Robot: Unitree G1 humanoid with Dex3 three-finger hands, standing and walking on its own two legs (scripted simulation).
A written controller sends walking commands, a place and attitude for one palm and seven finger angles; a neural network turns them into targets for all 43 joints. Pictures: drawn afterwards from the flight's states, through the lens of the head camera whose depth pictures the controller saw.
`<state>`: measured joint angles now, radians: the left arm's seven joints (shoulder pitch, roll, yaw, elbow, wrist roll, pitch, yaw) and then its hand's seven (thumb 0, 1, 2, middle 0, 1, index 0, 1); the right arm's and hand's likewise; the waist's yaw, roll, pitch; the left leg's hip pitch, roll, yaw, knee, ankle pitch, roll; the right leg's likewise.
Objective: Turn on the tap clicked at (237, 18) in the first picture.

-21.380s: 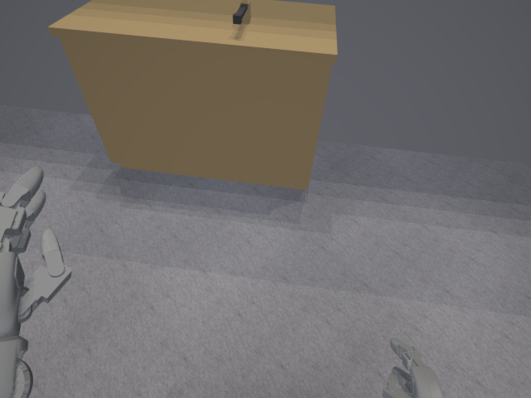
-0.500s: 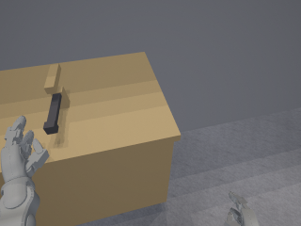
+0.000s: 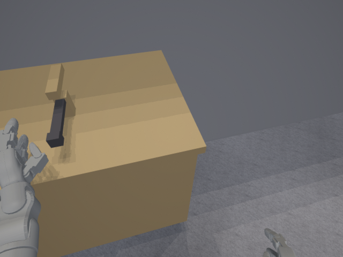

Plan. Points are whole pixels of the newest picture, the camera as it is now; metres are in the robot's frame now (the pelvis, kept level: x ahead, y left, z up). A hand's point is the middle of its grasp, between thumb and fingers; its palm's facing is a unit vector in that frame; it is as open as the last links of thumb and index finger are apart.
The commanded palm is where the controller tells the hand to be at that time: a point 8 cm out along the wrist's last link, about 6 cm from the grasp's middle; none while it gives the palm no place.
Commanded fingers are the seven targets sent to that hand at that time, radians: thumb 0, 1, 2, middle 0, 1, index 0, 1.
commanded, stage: reach beside the lever's end, fingers flat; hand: left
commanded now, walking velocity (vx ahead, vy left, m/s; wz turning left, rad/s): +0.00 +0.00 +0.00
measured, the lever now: (55, 139) +0.35 +0.31 +0.09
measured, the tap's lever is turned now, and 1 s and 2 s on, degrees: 0 4 19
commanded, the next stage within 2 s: push the lever round in 0.62 s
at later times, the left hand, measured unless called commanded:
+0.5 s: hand (49, 149) +0.33 +0.32 +0.08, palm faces +0.53 -0.84 -0.11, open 7.8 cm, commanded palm +0.28 +0.35 +0.08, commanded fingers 0.00 0.90 0.90 -0.15 -0.15 -0.15 -0.15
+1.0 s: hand (55, 148) +0.33 +0.30 +0.08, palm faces +0.54 -0.84 -0.10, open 7.8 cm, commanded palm +0.28 +0.34 +0.08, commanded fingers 0.00 0.90 0.90 -0.15 -0.15 -0.15 -0.15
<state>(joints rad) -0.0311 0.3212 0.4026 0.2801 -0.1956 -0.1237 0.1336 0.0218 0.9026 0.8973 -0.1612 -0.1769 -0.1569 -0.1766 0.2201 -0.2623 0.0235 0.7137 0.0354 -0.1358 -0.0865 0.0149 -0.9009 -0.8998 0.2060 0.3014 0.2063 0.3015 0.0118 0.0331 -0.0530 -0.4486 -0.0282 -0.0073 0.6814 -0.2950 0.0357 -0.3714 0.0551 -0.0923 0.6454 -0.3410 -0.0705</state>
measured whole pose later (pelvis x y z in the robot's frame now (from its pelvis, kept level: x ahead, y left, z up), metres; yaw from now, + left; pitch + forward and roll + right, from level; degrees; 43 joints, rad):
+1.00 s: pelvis +0.01 +0.01 +0.00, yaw +0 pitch +6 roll -1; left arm -0.12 0.31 0.39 0.40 -0.16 -0.18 0.15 0.02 0.91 0.90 -0.15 -0.15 -0.15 -0.15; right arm 0.23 -0.26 0.02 0.69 0.03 -0.08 -0.07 0.01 -0.90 -0.90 0.21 0.30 0.21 0.30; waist 0.00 0.03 -0.07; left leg -0.50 -0.03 -0.01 0.72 -0.32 0.04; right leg -0.42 0.05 -0.09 0.67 -0.36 -0.06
